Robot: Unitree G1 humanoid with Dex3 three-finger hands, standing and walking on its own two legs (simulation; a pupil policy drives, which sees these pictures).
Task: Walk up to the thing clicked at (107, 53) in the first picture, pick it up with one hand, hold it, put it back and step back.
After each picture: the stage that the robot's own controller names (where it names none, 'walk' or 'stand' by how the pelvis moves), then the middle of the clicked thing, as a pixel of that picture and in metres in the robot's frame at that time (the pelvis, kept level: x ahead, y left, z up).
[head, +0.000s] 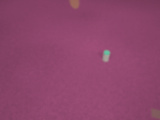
stand; (106, 56) +1.30 -0.28 -0.72
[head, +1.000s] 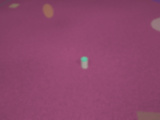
walk; (84, 62) +1.21 +0.07 -0.69
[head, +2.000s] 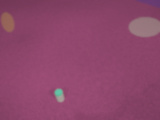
walk; (59, 95) +0.73 +0.25 -0.71
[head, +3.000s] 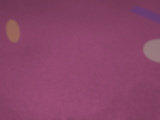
walk; out of the picture +0.47 +0.16 -0.71
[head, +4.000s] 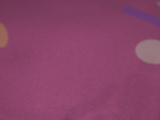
stand; out of the picture +0.40 +0.16 -0.72
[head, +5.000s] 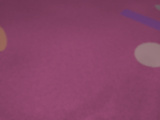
stand; out of the picture +0.38 +0.15 -0.73
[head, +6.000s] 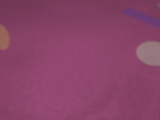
stand; out of the picture +0.39 +0.16 -0.73
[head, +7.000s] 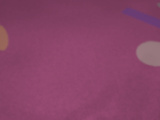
stand; out of the picture +0.38 +0.16 -0.73
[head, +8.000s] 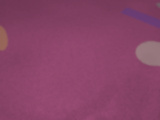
go down; out of the picture +0.38 +0.16 -0.73
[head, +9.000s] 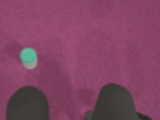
go down; (29, 59) +0.48 +0.18 -0.32
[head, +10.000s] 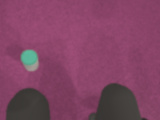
approach; (30, 61) +0.47 +0.18 -0.31
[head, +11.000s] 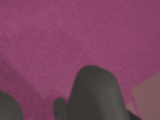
close in; out of the picture +0.47 +0.23 -0.23
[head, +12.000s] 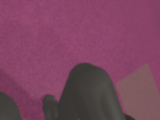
close; out of the picture +0.46 +0.24 -0.23
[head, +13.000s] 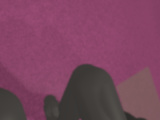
lift; out of the picture +0.43 +0.21 -0.24
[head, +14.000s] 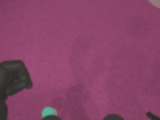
lift; (49, 113) +0.33 +0.18 -0.50
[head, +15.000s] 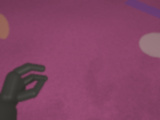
go down; out of the picture +0.31 +0.16 -0.67
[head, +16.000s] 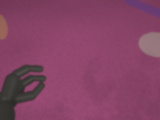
stand; out of the picture +0.30 +0.17 -0.68
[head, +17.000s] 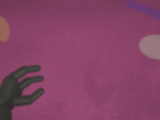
stand; out of the picture +0.30 +0.16 -0.68
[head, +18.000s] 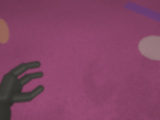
stand; out of the picture +0.30 +0.16 -0.68
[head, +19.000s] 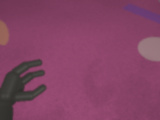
stand; out of the picture +0.30 +0.16 -0.68
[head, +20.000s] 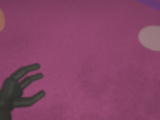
stand; out of the picture +0.31 +0.16 -0.66
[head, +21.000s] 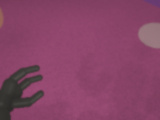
stand; out of the picture +0.31 +0.16 -0.66
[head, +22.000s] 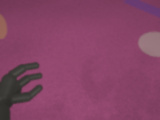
stand; out of the picture +0.30 +0.16 -0.68
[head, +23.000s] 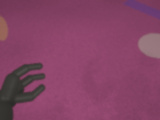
stand; out of the picture +0.30 +0.16 -0.68
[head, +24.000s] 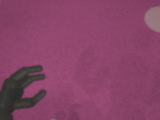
stand; out of the picture +0.32 +0.16 -0.59
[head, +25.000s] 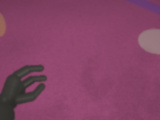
stand; out of the picture +0.30 +0.16 -0.67
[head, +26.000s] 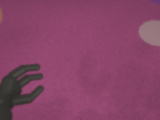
stand; out of the picture +0.31 +0.16 -0.64
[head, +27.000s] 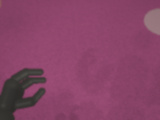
close; out of the picture +0.32 +0.16 -0.60
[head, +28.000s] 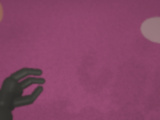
close; out of the picture +0.31 +0.16 -0.64
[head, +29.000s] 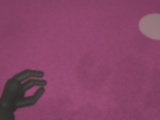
hold; out of the picture +0.31 +0.17 -0.64
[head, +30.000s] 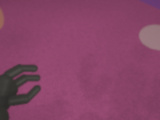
stand; out of the picture +0.30 +0.16 -0.65
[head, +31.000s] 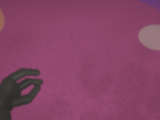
close; out of the picture +0.30 +0.17 -0.67
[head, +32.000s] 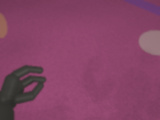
close; out of the picture +0.30 +0.17 -0.67
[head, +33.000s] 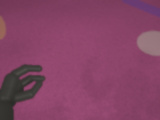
close; out of the picture +0.30 +0.17 -0.68
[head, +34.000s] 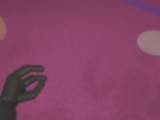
close; out of the picture +0.30 +0.17 -0.67
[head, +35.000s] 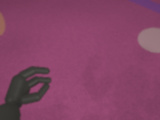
close; out of the picture +0.30 +0.16 -0.67
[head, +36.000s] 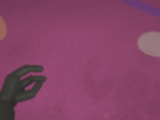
close; out of the picture +0.29 +0.17 -0.68
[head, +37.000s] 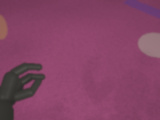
close; out of the picture +0.30 +0.16 -0.68
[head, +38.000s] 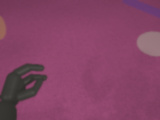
close; out of the picture +0.30 +0.17 -0.68
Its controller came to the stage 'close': yes
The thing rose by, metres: 0.05
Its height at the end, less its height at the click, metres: +0.00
